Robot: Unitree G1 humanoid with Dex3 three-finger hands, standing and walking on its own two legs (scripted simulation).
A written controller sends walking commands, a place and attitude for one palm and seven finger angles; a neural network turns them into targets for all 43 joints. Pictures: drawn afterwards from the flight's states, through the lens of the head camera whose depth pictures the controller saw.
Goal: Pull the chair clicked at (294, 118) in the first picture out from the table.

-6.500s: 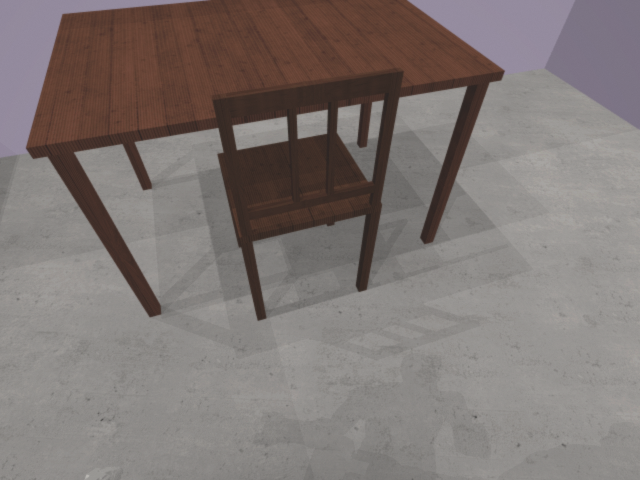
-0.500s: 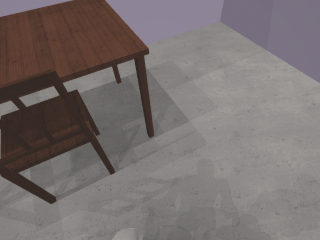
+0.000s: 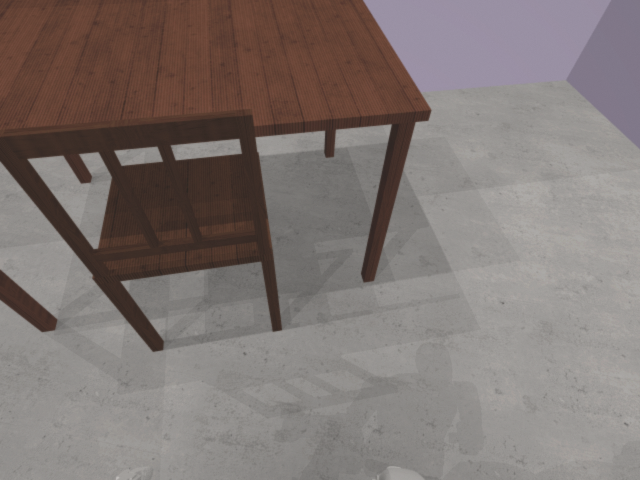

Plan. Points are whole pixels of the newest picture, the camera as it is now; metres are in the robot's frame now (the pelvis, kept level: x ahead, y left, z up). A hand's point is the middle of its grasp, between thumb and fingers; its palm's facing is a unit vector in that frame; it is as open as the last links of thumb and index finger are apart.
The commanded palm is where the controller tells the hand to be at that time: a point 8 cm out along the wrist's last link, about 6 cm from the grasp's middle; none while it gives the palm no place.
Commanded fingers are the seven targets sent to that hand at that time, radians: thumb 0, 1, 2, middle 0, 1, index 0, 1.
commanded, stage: turn to face it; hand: left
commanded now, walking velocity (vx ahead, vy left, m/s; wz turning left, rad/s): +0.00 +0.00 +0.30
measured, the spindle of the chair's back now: (133, 203) +0.59 +0.40 -0.10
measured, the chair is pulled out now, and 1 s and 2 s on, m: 0.00 0.00 0.00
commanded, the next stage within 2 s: take the last steps up to it in 0.20 s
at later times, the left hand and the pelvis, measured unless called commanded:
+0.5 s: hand out of the picture +0.01 +0.17 -0.15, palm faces +0.25 -0.94 -0.25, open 7.4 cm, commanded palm none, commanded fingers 0.00 0.90 0.90 -0.20 -0.30 -0.20 -0.30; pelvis +0.02 -0.02 +0.01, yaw +11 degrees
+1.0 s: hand (159, 455) +0.17 +0.24 -0.17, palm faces +0.24 -0.95 -0.20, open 7.4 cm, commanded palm none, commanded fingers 0.00 0.90 0.90 -0.20 -0.30 -0.20 -0.30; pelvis +0.15 +0.06 -0.01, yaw +13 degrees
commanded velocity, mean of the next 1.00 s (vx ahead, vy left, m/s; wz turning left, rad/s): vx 0.16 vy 0.03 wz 0.11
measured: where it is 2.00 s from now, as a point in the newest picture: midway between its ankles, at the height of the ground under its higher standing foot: outside the picture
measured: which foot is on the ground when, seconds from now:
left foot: down 0.00-0.14, up 0.16-0.62, down 0.64-1.00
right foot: up 0.00-0.12, down 0.14-0.64, up 0.66-1.00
